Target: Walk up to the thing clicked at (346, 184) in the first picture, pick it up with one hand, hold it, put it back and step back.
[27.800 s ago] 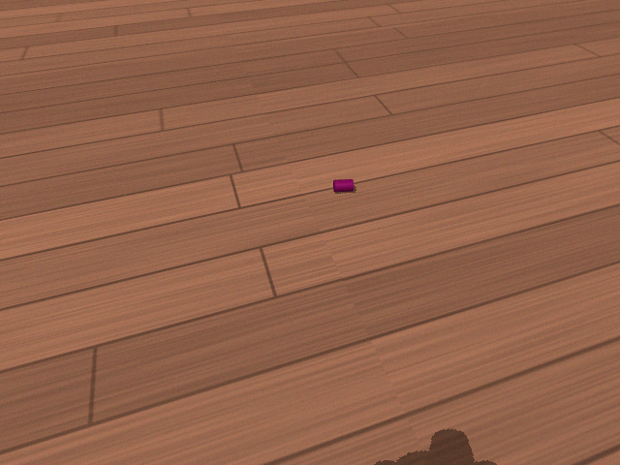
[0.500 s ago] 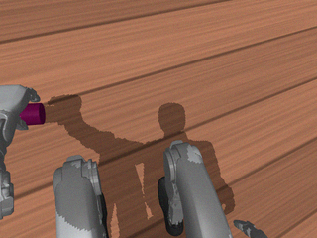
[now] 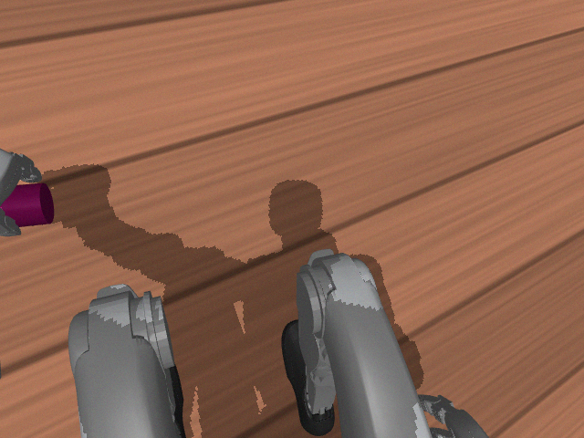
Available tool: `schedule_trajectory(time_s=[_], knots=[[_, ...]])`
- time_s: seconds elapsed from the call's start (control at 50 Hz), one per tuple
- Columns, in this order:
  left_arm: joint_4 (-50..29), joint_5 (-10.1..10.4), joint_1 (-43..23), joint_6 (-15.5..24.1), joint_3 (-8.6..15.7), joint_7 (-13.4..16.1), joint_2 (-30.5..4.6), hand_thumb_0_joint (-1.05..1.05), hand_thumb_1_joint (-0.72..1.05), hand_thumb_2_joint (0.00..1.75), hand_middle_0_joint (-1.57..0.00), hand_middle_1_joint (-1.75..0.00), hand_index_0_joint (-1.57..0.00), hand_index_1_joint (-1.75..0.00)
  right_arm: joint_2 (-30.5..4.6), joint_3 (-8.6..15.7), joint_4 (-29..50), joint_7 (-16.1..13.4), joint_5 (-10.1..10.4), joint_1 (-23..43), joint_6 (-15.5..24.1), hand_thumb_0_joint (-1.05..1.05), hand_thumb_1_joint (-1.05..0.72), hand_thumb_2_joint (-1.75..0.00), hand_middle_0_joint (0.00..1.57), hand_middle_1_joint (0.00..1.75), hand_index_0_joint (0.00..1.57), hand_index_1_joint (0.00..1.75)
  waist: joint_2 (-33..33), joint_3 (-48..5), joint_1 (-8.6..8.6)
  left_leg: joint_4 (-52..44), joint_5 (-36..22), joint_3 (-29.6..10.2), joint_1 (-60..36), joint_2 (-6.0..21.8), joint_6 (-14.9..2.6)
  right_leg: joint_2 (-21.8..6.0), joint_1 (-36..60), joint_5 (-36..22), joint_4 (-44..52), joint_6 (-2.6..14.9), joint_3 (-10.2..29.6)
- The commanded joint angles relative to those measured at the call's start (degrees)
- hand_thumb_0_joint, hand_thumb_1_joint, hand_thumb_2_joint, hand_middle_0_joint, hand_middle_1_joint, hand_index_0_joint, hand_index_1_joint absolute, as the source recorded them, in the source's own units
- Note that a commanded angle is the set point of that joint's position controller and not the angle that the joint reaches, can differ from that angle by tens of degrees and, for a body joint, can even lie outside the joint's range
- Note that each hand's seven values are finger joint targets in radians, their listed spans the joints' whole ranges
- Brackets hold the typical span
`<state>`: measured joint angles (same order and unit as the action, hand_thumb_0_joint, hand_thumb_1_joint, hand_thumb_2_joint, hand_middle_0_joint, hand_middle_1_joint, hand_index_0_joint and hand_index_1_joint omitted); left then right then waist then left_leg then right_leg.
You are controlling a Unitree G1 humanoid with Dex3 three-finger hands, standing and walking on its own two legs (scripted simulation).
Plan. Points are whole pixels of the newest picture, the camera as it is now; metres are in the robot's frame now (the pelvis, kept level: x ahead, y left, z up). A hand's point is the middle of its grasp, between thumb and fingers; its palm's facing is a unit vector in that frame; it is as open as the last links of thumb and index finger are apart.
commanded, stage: lower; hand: left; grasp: from above
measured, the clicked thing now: (9, 207) +0.45 +0.33 -0.23
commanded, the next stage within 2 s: rest in 0.10 s
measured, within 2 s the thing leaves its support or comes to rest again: rests again in 0.80 s
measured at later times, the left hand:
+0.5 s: hand (19, 208) +0.45 +0.32 -0.24, palm faces -0.47 -0.08 -0.88, open 8.1 cm
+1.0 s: hand (17, 201) +0.46 +0.32 -0.24, palm faces -0.45 -0.08 -0.89, open 6.3 cm
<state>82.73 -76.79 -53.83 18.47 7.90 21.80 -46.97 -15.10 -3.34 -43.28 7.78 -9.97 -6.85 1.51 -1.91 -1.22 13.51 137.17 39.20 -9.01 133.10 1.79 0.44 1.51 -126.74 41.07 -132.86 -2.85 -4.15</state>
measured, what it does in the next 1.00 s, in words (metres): stands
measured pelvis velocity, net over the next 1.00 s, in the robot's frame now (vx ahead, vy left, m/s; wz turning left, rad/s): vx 0.00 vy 0.00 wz -0.08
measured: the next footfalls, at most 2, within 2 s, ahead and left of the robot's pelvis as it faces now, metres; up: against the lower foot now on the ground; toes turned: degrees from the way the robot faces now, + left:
none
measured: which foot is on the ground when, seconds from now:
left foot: down 0.00-1.00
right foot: down 0.00-1.00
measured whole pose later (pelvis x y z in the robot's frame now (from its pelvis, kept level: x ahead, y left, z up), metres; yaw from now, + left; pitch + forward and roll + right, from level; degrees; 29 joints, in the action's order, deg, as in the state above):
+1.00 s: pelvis +0.00 +0.00 -0.04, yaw -5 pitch +29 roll -12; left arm 92.7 -76.8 -56.6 19.9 7.9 29.0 -56.8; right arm -16.8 -12.0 -40.6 9.5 -14.0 -4.1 4.8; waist -5.2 5.2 17.4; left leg 146.2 40.4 -14.4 136.0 2.0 1.1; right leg 3.7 -128.8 40.0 -138.5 -3.5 -7.8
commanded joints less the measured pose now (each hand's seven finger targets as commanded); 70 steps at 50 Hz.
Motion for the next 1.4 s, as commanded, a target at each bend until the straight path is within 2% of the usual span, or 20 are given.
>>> schedule_trajectory(time_s=[0.0,0.1,0.2,0.22,0.3,0.46,0.56,0.58,0.62,0.66,0.7,0.74,0.82,0.88,0.96,1.08,1.1,1.24,1.36,1.38], knots=[[-9.1,0.8,-19.4,1.1,3.0,3.8,-18.5,0.0,0.93,0.4,-1.31,-0.2,-1.3,-0.21,-15.5,4.2,-0.2,-0.8,-0.3,-12.2,-0.1,0.0,-0.91,-0.9,0.2,0.3,0.2,0.3,21.4,-39.4,0.6,-12.0,-13.2,5.0,-35.0,-0.7,-1.3,1.3,14.7,-15.8,11.4,4.27,-5.4],[-8.9,0.5,-17.8,1.7,5.1,5.5,-20.2,0.0,0.95,0.39,-1.3,-0.22,-1.3,-0.22,-16.1,4.1,-0.1,-0.6,-1.0,-11.2,0.0,0.0,-0.9,-0.9,0.2,0.3,0.2,0.3,22.3,-40.0,0.03,-10.7,-13.4,5.0,-35.4,-0.4,-1.25,1.6,14.3,-15.9,10.4,4.18,-5.9],[-9.5,0.4,-18.0,1.3,5.6,6.7,-21.8,0.0,0.94,0.38,-1.28,-0.19,-1.28,-0.19,-15.9,3.7,-0.1,-0.6,-1.2,-10.3,0.1,0.0,-0.89,-0.89,0.2,0.3,0.2,0.3,23.7,-40.2,0.12,-9.1,-13.7,5.0,-34.6,-0.3,-1.34,2.0,14.3,-16.7,9.3,4.15,-5.8],[-8.9,0.2,-18.3,1.2,4.6,6.7,-21.2,0.0,0.91,0.37,-1.26,-0.18,-1.26,-0.18,-15.9,3.6,-0.2,-0.6,-1.4,-10.1,0.2,0.0,-0.89,-0.89,0.2,0.3,0.2,0.3,24.0,-39.7,0.59,-8.5,-13.5,5.2,-33.7,-0.1,-1.39,2.1,14.5,-16.9,9.3,4.16,-5.6],[-6.6,0.2,-18.6,0.9,5.1,7.5,-21.5,0.0,0.9,0.34,-1.23,-0.18,-1.24,-0.17,-16.8,3.1,-0.2,-0.4,-1.8,-10.6,0.5,0.0,-0.89,-0.89,0.2,0.3,0.2,0.3,21.8,-37.1,1.8,-7.6,-12.3,4.6,-30.9,-0.2,-1.41,2.3,13.8,-16.0,8.9,4.29,-6.7],[-4.1,0.0,-16.9,1.0,4.9,8.5,-22.5,0.0,0.91,0.31,-1.23,-0.19,-1.25,-0.18,-17.6,1.4,0.2,-0.1,-2.4,-9.3,1.2,0.0,-0.89,-0.89,0.2,0.3,0.2,0.3,23.5,-36.1,2.26,-6.5,-14.4,3.8,-31.6,-0.1,-1.07,2.6,13.9,-17.4,7.0,4.32,-7.7],[-5.1,-0.5,-16.7,1.3,6.1,9.7,-25.3,0.0,0.92,0.29,-1.22,-0.21,-1.24,-0.18,-17.9,0.3,0.3,0.3,-3.2,-8.9,1.7,0.0,-0.89,-0.89,0.2,0.3,0.2,0.3,25.2,-37.2,2.23,-5.7,-15.4,3.5,-32.6,0.4,-0.97,3.1,15.6,-18.8,6.3,4.16,-7.8],[-4.0,-0.4,-17.2,1.2,5.8,9.8,-25.2,0.0,0.93,0.28,-1.22,-0.21,-1.25,-0.18,-18.5,0.4,0.5,0.3,-3.4,-8.7,1.9,0.0,-0.89,-0.89,0.2,0.3,0.2,0.3,24.1,-35.7,3.1,-4.6,-14.6,3.7,-30.8,0.3,-1.04,3.0,15.0,-18.4,6.5,4.31,-7.9],[-4.8,-0.1,-16.6,1.4,6.6,10.2,-25.9,0.0,0.93,0.28,-1.22,-0.2,-1.25,-0.17,-18.9,0.3,0.9,0.2,-3.3,-8.5,2.0,0.0,-0.89,-0.89,0.2,0.3,0.2,0.3,23.9,-35.0,2.89,-4.9,-14.2,3.4,-30.5,0.3,-0.86,3.0,14.8,-17.5,6.7,4.53,-8.4],[-4.1,-0.3,-16.2,1.4,5.9,10.2,-25.5,0.0,0.89,0.23,-1.19,-0.17,-1.22,-0.14,-18.8,-0.2,0.5,0.3,-3.6,-8.2,2.2,0.0,-0.89,-0.89,0.2,0.3,0.2,0.3,25.0,-35.5,2.99,-4.8,-14.7,3.2,-31.1,0.5,-0.76,3.4,15.0,-18.0,6.2,4.38,-8.4],[-0.5,-0.2,-15.4,1.1,4.7,10.2,-24.2,0.0,0.88,0.18,-1.16,-0.19,-1.2,-0.14,-18.4,-0.8,0.7,0.5,-3.7,-8.4,2.5,0.0,-0.89,-0.89,0.2,0.3,0.2,0.3,21.1,-33.4,3.73,-3.8,-13.5,3.1,-27.2,0.5,-1.39,3.5,15.8,-18.0,7.2,3.92,-8.4],[3.1,-0.4,-14.9,1.0,2.0,9.6,-22.0,0.0,0.86,0.17,-1.14,-0.2,-1.18,-0.15,-18.0,-1.6,0.4,0.9,-3.7,-9.3,2.6,0.0,-0.89,-0.89,0.2,0.3,0.2,0.3,20.0,-31.3,4.98,-4.1,-12.7,2.8,-25.7,0.5,-1.64,3.7,15.9,-17.9,7.0,3.72,-8.5],[5.9,0.2,-13.7,0.9,0.8,9.0,-22.7,0.0,0.87,0.12,-1.13,-0.21,-1.18,-0.15,-18.9,-2.7,1.3,0.9,-3.5,-8.4,3.1,0.0,-0.89,-0.89,0.2,0.3,0.2,0.3,18.6,-28.5,4.41,-5.1,-9.9,2.3,-24.0,0.2,-1.68,3.7,15.3,-15.0,7.4,3.86,-9.2],[6.0,1.0,-13.5,1.3,0.7,8.5,-23.1,0.0,0.63,0.1,-0.9,-0.29,-0.97,-0.21,-18.9,-3.0,2.2,0.8,-3.5,-7.7,3.2,0.0,-0.88,-0.89,0.2,0.3,0.2,0.3,18.0,-29.1,4.11,-5.4,-8.2,2.1,-23.2,0.3,-1.82,4.0,16.1,-13.8,8.0,3.72,-9.3],[5.7,0.8,-13.3,1.6,1.0,8.3,-24.2,0.0,0.41,0.23,-0.78,-0.36,-0.83,-0.31,-19.2,-3.4,3.2,0.7,-3.6,-7.5,3.4,0.0,-0.89,-0.89,0.2,0.3,0.2,0.3,19.1,-29.7,4.52,-5.5,-10.2,1.8,-25.1,0.4,-1.54,4.1,16.1,-15.5,7.2,3.83,-9.7],[5.4,0.1,-14.4,2.4,1.6,9.1,-25.2,0.0,0.29,0.34,-0.7,-0.42,-0.74,-0.38,-19.6,-4.1,3.8,0.6,-4.1,-6.8,3.5,0.0,-0.89,-0.89,0.2,0.3,0.2,0.3,20.6,-28.5,5.08,-5.8,-9.4,1.3,-25.7,0.7,-1.21,4.3,15.1,-14.4,7.6,4.07,-10.2],[4.0,-0.3,-15.7,2.5,0.4,9.1,-23.9,0.0,0.26,0.37,-0.69,-0.43,-0.72,-0.4,-19.5,-4.3,2.8,0.6,-4.2,-7.7,3.6,0.0,-0.89,-0.89,0.2,0.3,0.2,0.3,21.1,-27.2,5.49,-5.6,-9.6,1.4,-26.3,0.5,-0.89,4.1,14.0,-14.1,7.2,4.28,-10.4],[3.9,-1.1,-15.7,2.1,1.4,11.0,-25.6,0.0,0.13,0.47,-0.58,-0.52,-0.6,-0.49,-19.5,-4.7,3.3,1.0,-4.9,-6.7,4.1,0.0,-0.89,-0.89,0.2,0.3,0.2,0.3,22.6,-29.0,5.34,-6.1,-9.3,1.1,-26.6,0.8,-0.97,4.4,14.9,-14.6,6.9,4.07,-10.5],[3.3,-1.2,-16.9,0.9,0.6,11.7,-25.2,0.0,-0.01,0.57,-0.47,-0.61,-0.49,-0.59,-19.4,-4.5,2.2,1.4,-4.6,-7.2,5.2,0.0,-0.89,-0.9,0.2,0.3,0.2,0.3,24.6,-28.4,5.61,-5.9,-9.6,1.5,-27.8,0.8,-0.78,4.3,14.2,-15.2,6.8,4.15,-10.1],[2.8,-1.0,-16.6,0.7,1.5,12.0,-25.7,0.0,-0.03,0.6,-0.46,-0.62,-0.48,-0.6,-19.7,-4.6,2.2,1.5,-4.8,-7.4,5.2,0.0,-0.89,-0.9,0.2,0.3,0.2,0.3,24.1,-29.3,5.37,-5.8,-10.2,1.5,-27.9,0.7,-0.86,4.3,14.7,-15.8,7.0,3.95,-10.4]])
